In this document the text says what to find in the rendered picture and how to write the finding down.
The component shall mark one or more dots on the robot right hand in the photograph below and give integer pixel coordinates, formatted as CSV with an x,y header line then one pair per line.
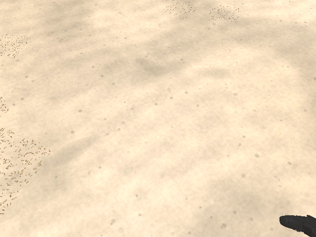
x,y
305,224

